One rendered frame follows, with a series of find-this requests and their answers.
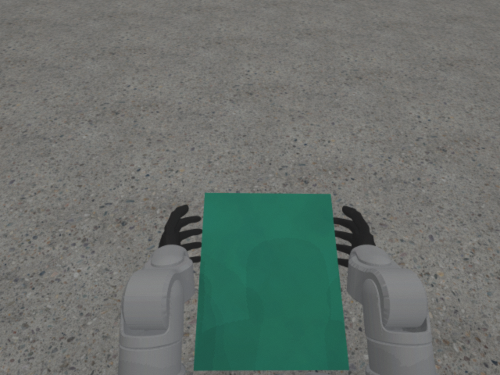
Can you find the left robot forearm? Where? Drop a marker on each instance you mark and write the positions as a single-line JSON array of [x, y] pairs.
[[152, 314]]

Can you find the robot right hand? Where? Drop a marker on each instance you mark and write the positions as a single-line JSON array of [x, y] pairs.
[[360, 229]]

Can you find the right robot forearm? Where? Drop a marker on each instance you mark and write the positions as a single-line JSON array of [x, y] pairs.
[[395, 311]]

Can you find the robot left hand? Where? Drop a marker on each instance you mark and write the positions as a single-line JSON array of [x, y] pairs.
[[172, 236]]

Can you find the carton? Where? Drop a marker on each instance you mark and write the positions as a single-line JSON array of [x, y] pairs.
[[269, 295]]

